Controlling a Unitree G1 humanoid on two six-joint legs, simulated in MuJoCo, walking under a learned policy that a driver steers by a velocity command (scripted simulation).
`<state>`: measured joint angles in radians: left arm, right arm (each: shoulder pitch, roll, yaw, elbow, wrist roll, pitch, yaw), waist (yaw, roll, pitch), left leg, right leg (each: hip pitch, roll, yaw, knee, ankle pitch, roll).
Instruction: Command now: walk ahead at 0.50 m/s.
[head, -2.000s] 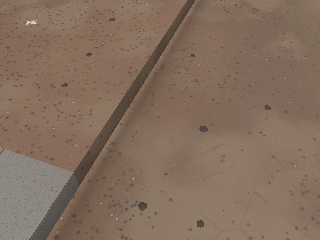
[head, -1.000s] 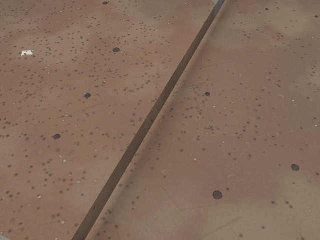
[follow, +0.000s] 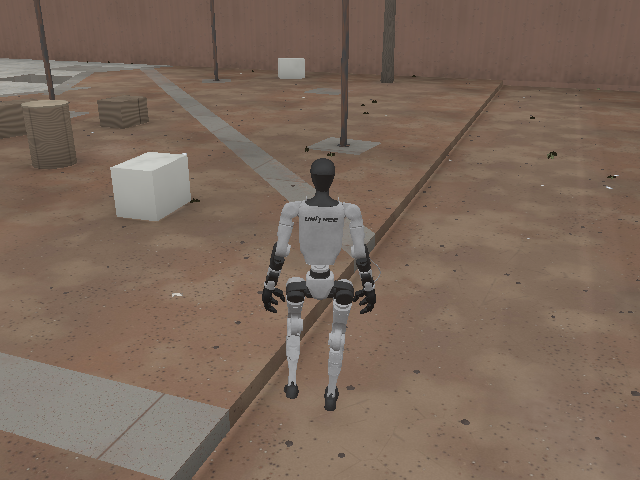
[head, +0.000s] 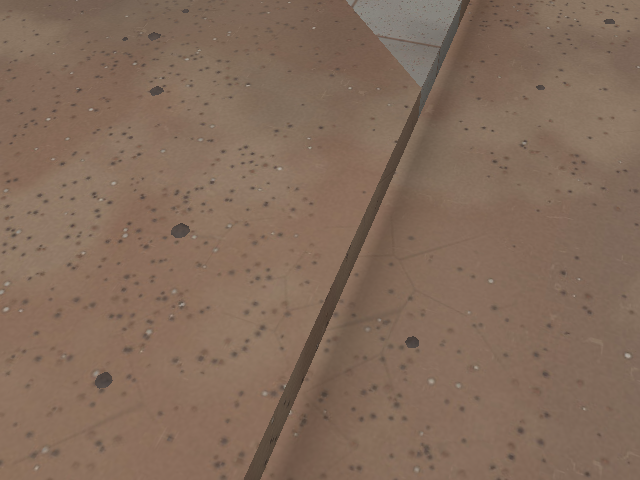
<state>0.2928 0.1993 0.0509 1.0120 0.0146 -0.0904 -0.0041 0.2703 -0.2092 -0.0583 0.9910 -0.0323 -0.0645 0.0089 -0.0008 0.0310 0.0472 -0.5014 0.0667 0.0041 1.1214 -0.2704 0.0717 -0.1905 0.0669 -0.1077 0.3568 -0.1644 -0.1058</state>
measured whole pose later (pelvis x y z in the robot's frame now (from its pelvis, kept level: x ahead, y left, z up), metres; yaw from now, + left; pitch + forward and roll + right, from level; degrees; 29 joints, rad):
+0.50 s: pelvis +0.26 +0.04 +0.00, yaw +0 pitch -1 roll +0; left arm 0.32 0.19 0.05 1.02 0.03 -0.07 -0.01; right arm 0.26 -0.19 -0.07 1.01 -0.01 -0.07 0.00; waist 0.02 -0.03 0.05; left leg -0.24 -0.05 0.11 0.43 -0.19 0.09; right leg -0.41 -0.02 -0.02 1.18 -0.30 -0.08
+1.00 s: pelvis +0.47 -0.02 -0.01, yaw +0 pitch -1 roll +0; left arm 0.16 0.15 0.03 0.97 0.02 -0.06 0.01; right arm 0.34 -0.15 -0.05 1.04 -0.01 -0.04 -0.03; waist -0.02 0.02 0.09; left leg -0.31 -0.02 0.00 1.16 -0.50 0.02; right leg -0.36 0.03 -0.11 0.48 -0.11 -0.09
